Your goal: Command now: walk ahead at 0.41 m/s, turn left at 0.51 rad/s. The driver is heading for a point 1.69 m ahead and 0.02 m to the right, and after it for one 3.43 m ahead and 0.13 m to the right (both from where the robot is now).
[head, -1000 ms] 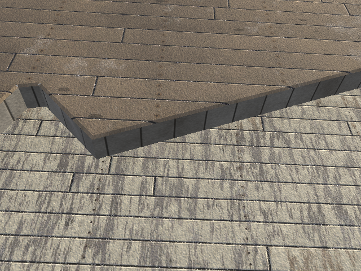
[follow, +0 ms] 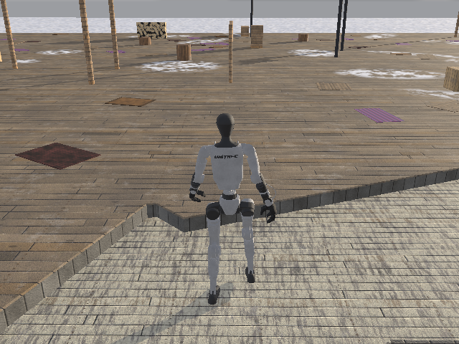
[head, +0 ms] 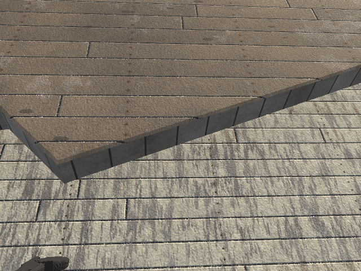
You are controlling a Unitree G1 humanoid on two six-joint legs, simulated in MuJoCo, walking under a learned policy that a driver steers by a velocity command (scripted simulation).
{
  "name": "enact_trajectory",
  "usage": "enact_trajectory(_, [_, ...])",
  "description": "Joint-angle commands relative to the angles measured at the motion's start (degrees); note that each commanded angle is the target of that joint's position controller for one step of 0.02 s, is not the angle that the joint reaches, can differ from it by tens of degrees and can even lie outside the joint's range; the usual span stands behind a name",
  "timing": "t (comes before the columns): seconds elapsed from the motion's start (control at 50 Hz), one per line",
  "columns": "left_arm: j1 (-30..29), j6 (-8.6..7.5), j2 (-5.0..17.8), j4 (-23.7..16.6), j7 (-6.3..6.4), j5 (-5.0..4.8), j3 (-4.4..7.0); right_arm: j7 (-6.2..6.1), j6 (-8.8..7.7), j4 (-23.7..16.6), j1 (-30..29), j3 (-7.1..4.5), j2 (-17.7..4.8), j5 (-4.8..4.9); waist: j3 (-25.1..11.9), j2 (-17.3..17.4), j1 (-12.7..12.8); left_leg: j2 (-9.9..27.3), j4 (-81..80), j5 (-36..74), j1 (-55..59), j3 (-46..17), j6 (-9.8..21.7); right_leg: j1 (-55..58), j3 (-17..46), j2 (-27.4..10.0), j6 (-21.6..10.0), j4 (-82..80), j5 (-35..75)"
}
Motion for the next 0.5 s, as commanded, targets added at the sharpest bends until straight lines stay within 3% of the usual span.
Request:
enact_trajectory(0.02, [-9.97, -1.29, 2.01, -6.30, -0.37, -0.52, -0.22, -0.44, -0.38, -4.44, -1.24, -3.40, -12.10, 0.36, 2.73, 9.72, -0.84, 9.93, -6.39, 4.89, -5.59, -10.10, 9.41, 2.20, -1.98, 2.37, 1.14, -7.22, 4.34])
enact_trajectory(0.06, [-8.35, -1.51, 3.95, -6.36, -0.21, -0.96, 0.40, -0.34, -0.34, -4.70, -1.70, -3.59, -12.47, 0.72, 2.66, 10.68, 0.36, 11.28, -5.45, 3.55, -6.68, -12.75, 8.45, 6.42, -0.52, 1.87, 0.58, -9.27, 5.25])
enact_trajectory(0.1, [-3.97, -1.87, 5.84, -5.48, 0.14, -1.12, 1.28, -0.24, -0.18, -5.26, -3.46, -3.57, -12.09, 0.66, 1.79, 11.54, 3.31, 11.53, -1.73, 6.66, -6.81, -13.71, 6.93, 11.80, -0.54, 1.64, -0.80, -11.51, 3.85])
enact_trajectory(0.12, [1.15, -1.98, 7.23, -4.11, 0.59, -0.92, 2.16, -0.15, -0.13, -5.73, -4.10, -3.15, -10.78, 0.32, -0.83, 11.13, 5.97, 9.41, 3.72, 12.13, -8.04, -12.60, 5.52, 18.82, -1.32, 2.05, -2.06, -12.99, 3.09])
enact_trajectory(0.14, [9.02, -2.21, 9.48, -2.70, 1.13, -0.48, 3.16, 0.04, -0.18, -6.63, -4.86, -2.27, -8.07, -0.35, -6.69, 8.91, 9.73, 5.54, 15.88, 13.01, -12.35, -9.72, 3.31, 30.34, 2.26, -2.21, -4.43, -12.95, 2.06])
enact_trajectory(0.16, [18.20, -1.88, 13.95, -1.66, 1.67, 0.90, 3.93, -0.17, -0.30, -8.83, -3.12, -0.67, -2.72, -1.39, -16.87, -4.41, 11.06, -0.62, 36.45, -2.40, -24.75, -3.68, 0.12, 47.40, 20.07, -15.37, -9.28, -15.33, -8.69])
enact_trajectory(0.18, [18.97, -1.81, 15.08, -0.43, 0.71, 1.66, 3.79, -0.31, -1.08, -10.38, 2.07, -0.38, -2.85, 1.40, -18.63, -21.33, 7.37, -3.49, 50.60, -18.18, -37.68, -3.43, -1.08, 50.28, 46.48, -23.36, -16.08, -26.19, -23.69])
enact_trajectory(0.2, [14.80, -1.76, 9.23, -0.87, 0.57, 0.89, 2.26, -0.21, -1.10, -8.12, 0.75, -1.69, -8.15, 2.60, -10.41, -12.39, 7.06, 0.60, 56.88, -13.38, -41.99, -4.71, -1.13, 43.91, 42.44, -22.26, -15.33, -27.99, -30.77])
enact_trajectory(0.22, [12.57, -1.37, 6.23, -0.86, 0.84, 0.36, 1.50, 0.12, -1.02, -8.29, -4.29, -1.90, -9.55, 1.82, -4.54, -7.33, 7.29, 2.80, 56.62, -8.41, -41.85, -2.35, -0.65, 37.08, 31.78, -19.71, -13.65, -27.19, -24.47])
enact_trajectory(0.24, [10.56, -1.09, 5.06, -0.51, 0.89, 0.77, 1.06, 0.24, -1.11, -8.31, -7.03, -1.80, -8.69, 0.86, -1.99, -3.14, 6.28, 4.41, 54.51, -4.79, -39.56, -1.62, -0.35, 31.06, 24.61, -16.70, -12.85, -27.30, -16.36])
enact_trajectory(0.26, [9.52, -1.06, 3.83, -0.09, 1.00, 1.26, 0.68, 0.52, -1.18, -8.64, -8.74, -1.87, -8.10, 0.31, -0.58, -3.19, 5.43, 5.70, 51.63, -2.38, -38.04, -1.89, -0.14, 27.45, 19.92, -14.72, -12.83, -28.13, -10.20])
enact_trajectory(0.28, [8.98, -1.20, 3.45, 0.26, 1.17, 1.50, 0.50, 0.96, -1.08, -8.60, -8.92, -1.72, -7.24, 0.38, -0.29, -3.96, 4.57, 6.48, 49.77, -0.94, -35.79, -1.65, 0.02, 25.07, 16.38, -13.28, -12.66, -29.25, -6.47])
enact_trajectory(0.32, [9.91, -1.85, 3.81, 1.35, 1.35, 0.80, 0.61, 1.43, -0.90, -8.90, -9.76, -1.06, -5.28, 0.30, 0.01, -3.99, 4.00, 6.79, 45.89, 0.15, -35.79, -0.43, -0.44, 23.94, 12.84, -13.20, -14.16, -31.11, -1.11])
enact_trajectory(0.36, [10.74, -2.02, 5.41, 2.30, 1.52, 0.21, 0.94, 1.60, -1.07, -10.20, -13.19, -0.39, -4.50, -0.49, 1.29, -2.32, 4.13, 7.38, 39.49, 2.90, -37.71, 0.97, -1.39, 23.83, 10.17, -13.68, -15.41, -32.77, 3.01])
enact_trajectory(0.4, [10.98, -1.76, 6.62, 2.74, 1.66, -0.07, 1.10, 2.06, -1.64, -11.02, -16.58, 0.30, -3.83, -0.77, 1.79, -1.76, 5.05, 7.58, 31.61, 8.72, -36.53, 2.74, -1.89, 23.62, 6.29, -12.67, -14.99, -33.37, 6.68])
enact_trajectory(0.42, [14.17, -1.03, 4.59, 4.75, 0.94, 2.79, 0.17, 4.13, -0.33, -11.11, -18.95, 1.03, -2.77, -5.42, 2.29, -0.44, 4.95, 5.16, 26.77, 10.91, -29.53, 7.72, -1.65, 18.74, 0.46, -9.89, -12.18, -33.12, 11.96])
enact_trajectory(0.44, [14.91, -0.67, 4.83, 5.10, 0.51, 2.58, 0.27, 5.07, 0.13, -11.34, -20.12, 1.15, -1.98, -5.02, 2.11, -3.72, 5.61, 4.11, 23.57, 12.90, -25.68, 9.41, -1.44, 17.42, -1.71, -8.23, -10.70, -32.48, 13.09])
enact_trajectory(0.46, [15.87, -0.45, 5.50, 5.41, 0.37, 2.09, 0.39, 5.48, 0.36, -11.48, -21.32, 1.04, -2.60, -4.16, 1.70, -5.25, 6.08, 3.73, 21.86, 13.79, -23.66, 9.82, -1.13, 17.98, -1.59, -8.62, -9.96, -32.24, 12.58])
enact_trajectory(0.5, [16.82, -0.09, 7.04, 5.91, 0.40, 1.70, 0.65, 5.41, 0.57, -11.63, -22.60, 0.62, -4.38, -3.31, 2.08, -5.16, 5.79, 3.63, 18.23, 13.53, -22.22, 9.40, -0.12, 21.19, -0.12, -11.13, -9.40, -31.33, 12.69])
